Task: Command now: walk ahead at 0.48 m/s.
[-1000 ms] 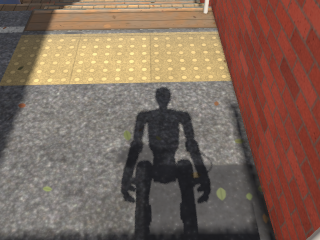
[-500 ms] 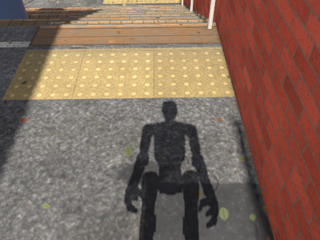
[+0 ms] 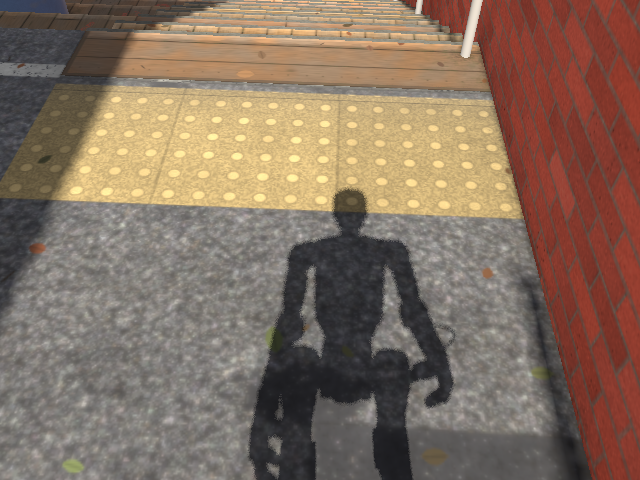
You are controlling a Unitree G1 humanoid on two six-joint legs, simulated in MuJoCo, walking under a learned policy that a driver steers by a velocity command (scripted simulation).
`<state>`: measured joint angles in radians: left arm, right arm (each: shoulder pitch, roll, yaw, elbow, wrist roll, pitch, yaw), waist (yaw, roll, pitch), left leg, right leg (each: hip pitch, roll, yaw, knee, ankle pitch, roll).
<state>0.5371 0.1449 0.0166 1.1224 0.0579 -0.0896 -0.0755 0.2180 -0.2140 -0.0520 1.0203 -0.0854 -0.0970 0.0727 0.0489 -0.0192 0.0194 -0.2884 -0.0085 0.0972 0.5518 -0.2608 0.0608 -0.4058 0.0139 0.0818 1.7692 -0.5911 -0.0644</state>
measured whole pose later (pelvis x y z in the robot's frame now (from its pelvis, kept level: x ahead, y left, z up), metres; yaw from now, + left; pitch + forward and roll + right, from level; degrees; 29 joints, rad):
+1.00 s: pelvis +0.41 -0.02 -0.14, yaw -1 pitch +2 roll -1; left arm 0.33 0.20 0.05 1.05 -0.02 -0.04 0.03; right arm 0.22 -0.17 -0.06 0.96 0.03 -0.02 -0.04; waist 0.02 0.00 -0.03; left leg -0.35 0.02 0.00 0.56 -0.24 0.02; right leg -0.34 0.00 -0.06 0.70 -0.43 -0.05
